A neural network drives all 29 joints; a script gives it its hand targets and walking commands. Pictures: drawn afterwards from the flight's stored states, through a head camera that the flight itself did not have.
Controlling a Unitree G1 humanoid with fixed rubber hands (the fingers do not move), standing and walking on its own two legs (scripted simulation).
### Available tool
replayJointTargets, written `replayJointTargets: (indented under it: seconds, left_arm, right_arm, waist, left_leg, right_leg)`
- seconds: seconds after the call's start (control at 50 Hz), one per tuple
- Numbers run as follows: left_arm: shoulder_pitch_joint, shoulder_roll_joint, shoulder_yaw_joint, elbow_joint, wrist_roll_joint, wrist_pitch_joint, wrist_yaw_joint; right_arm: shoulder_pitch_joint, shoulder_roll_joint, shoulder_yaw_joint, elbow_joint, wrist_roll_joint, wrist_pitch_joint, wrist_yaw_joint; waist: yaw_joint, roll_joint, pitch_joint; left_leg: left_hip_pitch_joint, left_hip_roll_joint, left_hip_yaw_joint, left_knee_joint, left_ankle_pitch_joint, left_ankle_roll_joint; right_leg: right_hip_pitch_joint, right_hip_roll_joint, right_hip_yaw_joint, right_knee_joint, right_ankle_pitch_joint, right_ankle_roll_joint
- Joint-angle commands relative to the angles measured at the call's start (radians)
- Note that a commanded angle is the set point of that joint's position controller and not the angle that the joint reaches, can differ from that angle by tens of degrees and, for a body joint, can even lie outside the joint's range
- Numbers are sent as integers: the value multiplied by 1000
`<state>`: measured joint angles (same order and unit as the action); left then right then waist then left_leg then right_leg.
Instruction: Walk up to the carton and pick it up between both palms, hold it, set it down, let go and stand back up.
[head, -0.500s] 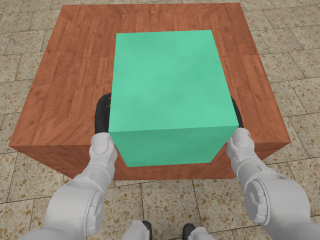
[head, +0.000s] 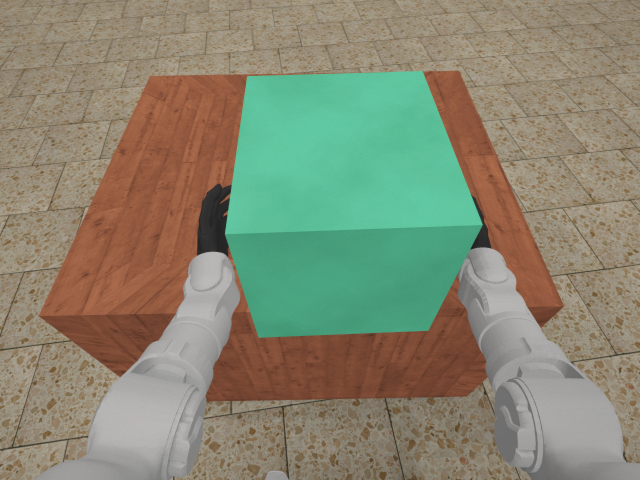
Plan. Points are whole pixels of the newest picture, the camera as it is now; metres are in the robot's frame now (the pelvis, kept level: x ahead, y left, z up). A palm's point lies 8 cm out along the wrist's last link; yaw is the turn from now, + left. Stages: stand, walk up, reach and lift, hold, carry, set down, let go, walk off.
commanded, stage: reach and lift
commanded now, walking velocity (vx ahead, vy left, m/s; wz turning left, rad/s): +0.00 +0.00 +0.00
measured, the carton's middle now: (339, 206) +0.49 +0.01 +0.04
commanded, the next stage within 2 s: hold in 1.50 s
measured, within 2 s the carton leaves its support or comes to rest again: neither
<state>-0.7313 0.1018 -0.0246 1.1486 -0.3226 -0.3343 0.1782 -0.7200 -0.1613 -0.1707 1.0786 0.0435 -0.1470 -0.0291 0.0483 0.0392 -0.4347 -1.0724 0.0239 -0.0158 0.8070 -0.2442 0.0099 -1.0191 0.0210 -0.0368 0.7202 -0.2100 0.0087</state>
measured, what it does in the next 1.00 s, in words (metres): stands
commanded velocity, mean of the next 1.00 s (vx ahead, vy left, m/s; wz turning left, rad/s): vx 0.00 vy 0.00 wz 0.00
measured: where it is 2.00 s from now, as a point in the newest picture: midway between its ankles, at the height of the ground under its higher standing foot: outside the picture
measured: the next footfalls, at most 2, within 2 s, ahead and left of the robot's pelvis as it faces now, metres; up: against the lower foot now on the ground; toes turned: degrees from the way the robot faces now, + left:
none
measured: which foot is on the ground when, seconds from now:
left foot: down 0.00-1.00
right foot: down 0.00-1.00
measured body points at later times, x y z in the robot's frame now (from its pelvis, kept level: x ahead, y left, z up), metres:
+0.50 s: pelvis +0.01 -0.01 +0.04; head -0.04 +0.00 +0.48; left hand +0.41 +0.18 +0.19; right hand +0.42 -0.17 +0.18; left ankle +0.05 +0.10 -0.69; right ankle +0.06 -0.13 -0.69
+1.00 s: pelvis +0.01 -0.01 +0.05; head -0.05 +0.00 +0.49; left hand +0.40 +0.18 +0.21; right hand +0.41 -0.17 +0.19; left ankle +0.05 +0.10 -0.69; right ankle +0.06 -0.13 -0.69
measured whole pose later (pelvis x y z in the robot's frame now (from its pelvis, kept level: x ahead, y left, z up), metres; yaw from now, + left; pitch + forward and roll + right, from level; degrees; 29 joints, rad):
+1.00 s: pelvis +0.01 -0.01 +0.05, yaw +2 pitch +3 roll -1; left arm -0.77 0.15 0.02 0.85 -0.11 0.32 0.17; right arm -0.71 -0.14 -0.17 0.86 0.11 0.34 -0.08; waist 0.01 -0.03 -0.23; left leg -0.38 0.01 -0.02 0.52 -0.19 0.00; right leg -0.34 0.01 -0.04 0.47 -0.18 0.00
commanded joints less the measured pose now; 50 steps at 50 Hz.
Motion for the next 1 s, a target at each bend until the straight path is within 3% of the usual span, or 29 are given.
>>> replayJointTargets:
  seconds: [0.0,0.06,0.08,0.14,0.2,0.22,0.24,0.26,0.3,0.36,0.38,0.4,0.42,0.46,0.52,0.54,0.56,0.58,0.6,0.62,0.64,0.66,0.68,0.8,0.82,0.86,0.9,0.92,0.98]
  left_arm:
    - [-750,-772,-486,-452,57,23,-156]
    - [-834,-728,-464,-525,61,62,-166]
    - [-859,-725,-441,-522,59,88,-162]
    - [-881,-742,-392,-484,92,164,-170]
    - [-875,-751,-362,-530,85,230,-169]
    - [-857,-759,-367,-548,87,254,-176]
    - [-840,-755,-347,-589,82,271,-180]
    - [-927,-723,-327,-621,90,284,-184]
    - [-900,-681,-267,-607,134,334,-188]
    - [-846,-670,-209,-606,141,409,-202]
    - [-889,-682,-217,-615,131,423,-204]
    - [-861,-659,-174,-610,147,438,-212]
    - [-880,-659,-172,-581,167,457,-216]
    - [-776,-711,-159,-586,168,493,-216]
    - [-868,-680,-124,-656,175,511,-226]
    - [-880,-655,-102,-638,179,511,-231]
    - [-889,-642,-83,-602,192,526,-237]
    - [-842,-636,-75,-599,195,532,-248]
    - [-800,-659,-78,-613,205,555,-250]
    - [-872,-680,-100,-624,213,553,-246]
    - [-897,-642,-56,-583,230,560,-257]
    - [-848,-654,-49,-550,235,570,-261]
    - [-859,-690,-85,-594,222,569,-258]
    - [-939,-732,-123,-636,193,583,-240]
    - [-960,-736,-130,-638,181,574,-239]
    - [-942,-772,-169,-698,156,583,-225]
    - [-919,-755,-126,-606,181,604,-230]
    - [-943,-743,-133,-658,179,606,-231]
    - [-826,-765,-143,-652,179,634,-234]
  right_arm:
    - [-742,741,478,-498,80,-40,155]
    - [-755,752,478,-507,87,35,143]
    - [-795,768,483,-492,109,61,144]
    - [-808,716,423,-432,104,131,127]
    - [-876,746,447,-523,138,176,119]
    - [-852,738,433,-539,144,189,107]
    - [-888,747,455,-601,155,200,99]
    - [-862,743,435,-558,157,220,90]
    - [-871,745,417,-514,156,266,83]
    - [-924,759,412,-592,181,302,59]
    - [-931,757,386,-568,182,320,57]
    - [-933,764,387,-568,176,329,61]
    - [-952,761,361,-547,162,344,59]
    - [-1000,751,379,-640,190,338,59]
    - [-997,774,369,-630,207,361,60]
    - [-1002,788,355,-611,184,370,59]
    - [-991,765,323,-567,162,385,60]
    - [-1023,793,354,-639,171,375,55]
    - [-990,767,342,-633,182,379,51]
    - [-1026,742,309,-576,173,377,60]
    - [-985,755,281,-517,144,389,58]
    - [-1043,765,311,-577,158,381,59]
    - [-1067,756,300,-612,157,369,62]
    - [-1067,741,291,-596,141,376,74]
    - [-1130,759,301,-643,140,366,74]
    - [-1104,767,332,-668,162,367,81]
    - [-1090,736,294,-617,142,378,82]
    - [-1053,747,301,-605,146,389,77]
    - [-1083,755,341,-716,180,390,68]
  waist:
    - [-50,-40,-773]
    - [-65,-40,-709]
    - [-48,-51,-676]
    - [-72,-15,-522]
    - [-54,-23,-481]
    - [-81,-5,-456]
    - [-57,-39,-472]
    - [-77,-34,-446]
    - [-71,-23,-333]
    - [-64,-65,-265]
    - [-91,-56,-217]
    - [-63,-65,-211]
    - [-76,-40,-167]
    - [-58,-61,-200]
    - [-56,-39,-192]
    - [-62,-77,-178]
    - [-64,-61,-129]
    - [-48,-87,-165]
    - [-59,-60,-167]
    - [-68,-6,-124]
    - [-73,-33,-64]
    - [-39,-58,-87]
    - [-60,-36,-130]
    - [-84,-5,-159]
    - [-62,-23,-202]
    - [-72,-12,-243]
    - [-79,-13,-154]
    - [-76,-3,-164]
    - [-65,-39,-202]
  left_leg:
    - [677,-51,-66,-123,267,-70]
    - [633,-60,-64,-165,181,-56]
    - [639,-60,-65,-180,172,-48]
    - [676,-45,-80,-234,160,-57]
    - [676,-47,-71,-271,185,-54]
    - [708,-51,-70,-266,219,-63]
    - [725,-48,-71,-274,250,-59]
    - [725,-55,-75,-283,223,-56]
    - [730,-54,-65,-325,178,-46]
    - [719,-65,-51,-380,172,-30]
    - [729,-63,-50,-398,143,-36]
    - [722,-60,-51,-411,141,-28]
    - [730,-61,-48,-423,91,-27]
    - [790,-61,-38,-426,185,-29]
    - [787,-75,-28,-439,146,-24]
    - [776,-83,-23,-448,122,-18]
    - [770,-82,-17,-462,88,-18]
    - [782,-87,-7,-454,128,-8]
    - [812,-79,-12,-458,159,-16]
    - [809,-74,-15,-478,100,-32]
    - [791,-74,-8,-481,50,-23]
    - [788,-75,1,-486,68,-13]
    - [826,-69,-3,-480,95,-24]
    - [852,-54,-14,-495,65,-37]
    - [849,-59,-7,-497,66,-26]
    - [872,-59,-12,-486,134,-38]
    - [845,-61,-14,-506,70,-34]
    - [845,-60,-9,-500,82,-35]
    - [877,-65,-15,-482,182,-29]
  right_leg:
    - [646,95,15,-73,239,-8]
    - [725,80,35,-81,193,-3]
    - [734,81,43,-88,188,-6]
    - [760,69,50,-135,191,-22]
    - [840,61,56,-156,230,-20]
    - [868,60,56,-158,286,-22]
    - [904,63,64,-163,313,-16]
    - [920,59,69,-174,289,-11]
    - [940,46,76,-210,228,-6]
    - [1033,28,90,-250,261,15]
    - [1009,24,86,-268,242,13]
    - [1027,21,82,-276,225,14]
    - [1003,13,91,-294,178,7]
    - [1042,25,80,-302,255,13]
    - [1055,7,97,-324,232,16]
    - [1055,4,99,-330,212,25]
    - [1034,-2,95,-345,176,23]
    - [1074,-6,102,-344,238,30]
    - [1071,-2,100,-350,253,25]
    - [1011,6,86,-362,156,16]
    - [1006,-6,95,-378,112,14]
    - [1019,-1,95,-384,118,15]
    - [1013,3,86,-377,132,12]
    - [946,10,66,-398,80,-5]
    - [950,13,71,-401,76,-1]
    - [967,23,57,-388,149,-7]
    - [932,17,65,-409,84,-8]
    - [954,13,68,-405,94,-7]
    - [997,23,69,-398,225,1]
